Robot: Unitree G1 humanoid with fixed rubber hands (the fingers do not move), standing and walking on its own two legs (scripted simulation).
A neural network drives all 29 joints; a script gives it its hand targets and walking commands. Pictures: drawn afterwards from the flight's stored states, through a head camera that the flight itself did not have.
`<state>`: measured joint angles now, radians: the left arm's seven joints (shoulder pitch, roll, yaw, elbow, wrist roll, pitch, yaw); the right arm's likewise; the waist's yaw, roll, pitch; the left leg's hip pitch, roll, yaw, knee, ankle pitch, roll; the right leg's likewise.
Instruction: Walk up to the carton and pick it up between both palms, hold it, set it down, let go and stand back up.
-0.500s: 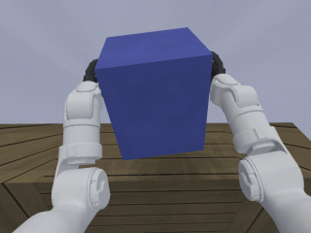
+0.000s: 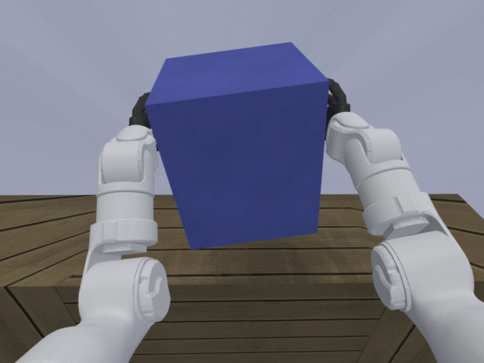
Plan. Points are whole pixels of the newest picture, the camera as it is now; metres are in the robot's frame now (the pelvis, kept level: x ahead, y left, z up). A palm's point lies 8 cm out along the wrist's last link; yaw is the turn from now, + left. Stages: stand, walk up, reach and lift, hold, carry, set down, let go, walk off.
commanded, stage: hold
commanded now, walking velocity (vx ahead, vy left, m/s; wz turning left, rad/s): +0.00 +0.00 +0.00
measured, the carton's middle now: (241, 145) +0.38 +0.00 +0.24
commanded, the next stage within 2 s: set down in 1.30 s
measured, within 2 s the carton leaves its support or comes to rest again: neither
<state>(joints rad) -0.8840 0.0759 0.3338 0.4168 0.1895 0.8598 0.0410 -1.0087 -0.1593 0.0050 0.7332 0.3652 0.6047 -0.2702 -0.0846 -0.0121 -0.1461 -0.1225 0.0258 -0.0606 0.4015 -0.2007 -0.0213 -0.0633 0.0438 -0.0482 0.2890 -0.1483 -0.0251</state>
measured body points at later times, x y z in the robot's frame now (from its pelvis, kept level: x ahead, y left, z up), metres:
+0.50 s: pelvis +0.00 +0.00 +0.00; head -0.09 +0.02 +0.44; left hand +0.39 +0.16 +0.27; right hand +0.38 -0.15 +0.29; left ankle +0.02 +0.13 -0.75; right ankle +0.01 -0.10 -0.75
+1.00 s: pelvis +0.00 +0.00 +0.00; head -0.09 +0.02 +0.44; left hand +0.39 +0.16 +0.26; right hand +0.38 -0.15 +0.29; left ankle +0.02 +0.13 -0.75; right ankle +0.01 -0.10 -0.75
